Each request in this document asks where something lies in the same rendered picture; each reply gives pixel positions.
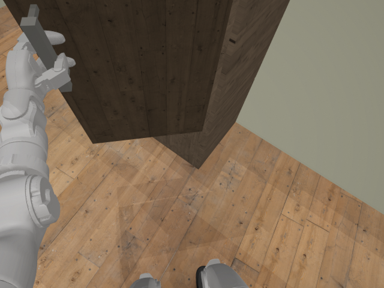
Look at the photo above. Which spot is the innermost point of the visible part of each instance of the left robot upper arm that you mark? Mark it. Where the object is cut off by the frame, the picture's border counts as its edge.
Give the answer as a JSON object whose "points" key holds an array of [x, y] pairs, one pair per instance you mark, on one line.
{"points": [[28, 206]]}

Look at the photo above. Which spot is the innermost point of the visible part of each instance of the right robot shin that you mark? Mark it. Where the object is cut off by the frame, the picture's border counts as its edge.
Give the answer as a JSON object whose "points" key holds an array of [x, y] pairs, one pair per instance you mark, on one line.
{"points": [[213, 261]]}

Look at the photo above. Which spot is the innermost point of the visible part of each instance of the robot left hand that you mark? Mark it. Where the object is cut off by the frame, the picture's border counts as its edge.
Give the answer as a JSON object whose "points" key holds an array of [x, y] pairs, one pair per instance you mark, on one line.
{"points": [[23, 71]]}

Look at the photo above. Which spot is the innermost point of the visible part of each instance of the right robot thigh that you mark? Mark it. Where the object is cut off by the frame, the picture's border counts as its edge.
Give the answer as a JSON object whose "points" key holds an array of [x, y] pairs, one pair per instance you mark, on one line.
{"points": [[220, 275]]}

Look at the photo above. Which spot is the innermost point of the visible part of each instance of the handle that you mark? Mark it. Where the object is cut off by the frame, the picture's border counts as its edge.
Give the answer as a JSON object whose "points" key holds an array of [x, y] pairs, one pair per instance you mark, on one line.
{"points": [[40, 42]]}

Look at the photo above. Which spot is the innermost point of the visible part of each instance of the robot left forearm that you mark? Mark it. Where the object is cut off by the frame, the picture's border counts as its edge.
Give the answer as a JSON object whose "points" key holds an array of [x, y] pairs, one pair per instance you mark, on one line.
{"points": [[23, 140]]}

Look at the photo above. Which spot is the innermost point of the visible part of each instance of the cupboard door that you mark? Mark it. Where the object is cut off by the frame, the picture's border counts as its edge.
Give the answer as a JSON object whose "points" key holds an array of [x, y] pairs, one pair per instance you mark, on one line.
{"points": [[144, 68]]}

